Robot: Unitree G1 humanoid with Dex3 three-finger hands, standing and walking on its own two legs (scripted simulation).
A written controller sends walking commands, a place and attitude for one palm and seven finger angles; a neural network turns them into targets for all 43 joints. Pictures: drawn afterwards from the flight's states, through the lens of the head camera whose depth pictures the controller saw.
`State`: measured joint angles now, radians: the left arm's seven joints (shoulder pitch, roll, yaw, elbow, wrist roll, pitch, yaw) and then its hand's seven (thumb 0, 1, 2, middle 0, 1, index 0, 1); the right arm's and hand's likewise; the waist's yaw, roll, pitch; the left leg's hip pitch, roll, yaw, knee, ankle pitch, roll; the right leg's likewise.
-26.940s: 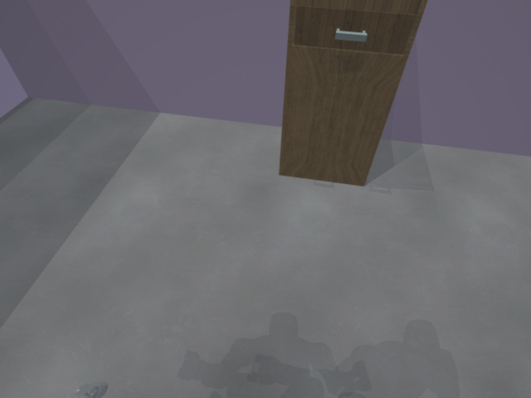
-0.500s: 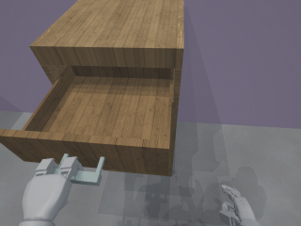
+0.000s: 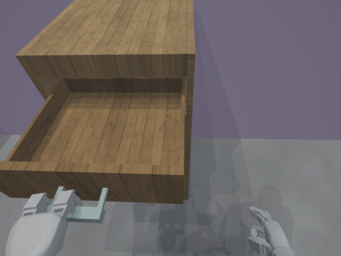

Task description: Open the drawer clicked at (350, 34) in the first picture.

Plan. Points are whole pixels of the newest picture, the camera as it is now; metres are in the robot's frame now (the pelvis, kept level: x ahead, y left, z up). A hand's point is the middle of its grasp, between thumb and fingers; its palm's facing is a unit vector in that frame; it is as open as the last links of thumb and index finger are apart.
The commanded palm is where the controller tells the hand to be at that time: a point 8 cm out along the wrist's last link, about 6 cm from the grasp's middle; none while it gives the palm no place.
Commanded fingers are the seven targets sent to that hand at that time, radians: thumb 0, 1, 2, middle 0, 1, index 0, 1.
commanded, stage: open the thumb to release the handle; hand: left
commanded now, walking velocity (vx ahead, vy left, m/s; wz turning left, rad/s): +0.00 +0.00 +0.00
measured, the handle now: (78, 203) +0.21 +0.22 +0.06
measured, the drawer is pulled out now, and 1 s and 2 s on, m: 0.30 0.30 0.30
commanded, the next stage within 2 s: lift the hand off the handle in 0.48 s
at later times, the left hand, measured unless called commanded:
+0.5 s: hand (54, 234) +0.15 +0.25 +0.05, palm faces +0.03 -0.07 -1.00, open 12.4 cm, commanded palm +0.12 +0.24 +0.10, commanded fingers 0.00 -0.50 0.30 -0.30 -1.20 -0.30 -1.20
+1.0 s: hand (57, 227) +0.16 +0.25 +0.05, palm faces +0.04 -0.05 -1.00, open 13.6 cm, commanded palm +0.14 +0.24 +0.11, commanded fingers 0.00 -0.50 0.30 -0.30 -1.20 -0.30 -1.20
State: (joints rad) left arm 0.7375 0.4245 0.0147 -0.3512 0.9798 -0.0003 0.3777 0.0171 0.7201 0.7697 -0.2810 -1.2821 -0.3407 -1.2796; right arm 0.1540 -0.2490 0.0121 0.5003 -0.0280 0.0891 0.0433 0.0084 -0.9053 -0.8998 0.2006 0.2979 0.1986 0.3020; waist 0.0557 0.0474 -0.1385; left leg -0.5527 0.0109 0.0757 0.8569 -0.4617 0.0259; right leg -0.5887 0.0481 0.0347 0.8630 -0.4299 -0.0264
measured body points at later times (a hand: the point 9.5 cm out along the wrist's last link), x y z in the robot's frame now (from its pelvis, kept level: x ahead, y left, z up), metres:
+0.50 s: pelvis +0.00 +0.00 +0.00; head +0.03 -0.03 +0.45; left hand +0.14 +0.25 +0.10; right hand +0.22 -0.20 -0.09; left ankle -0.02 +0.10 -0.70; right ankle +0.00 -0.11 -0.70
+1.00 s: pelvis -0.01 -0.01 +0.01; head +0.01 -0.03 +0.45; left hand +0.15 +0.25 +0.10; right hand +0.20 -0.21 -0.09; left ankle -0.02 +0.10 -0.70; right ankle +0.00 -0.11 -0.70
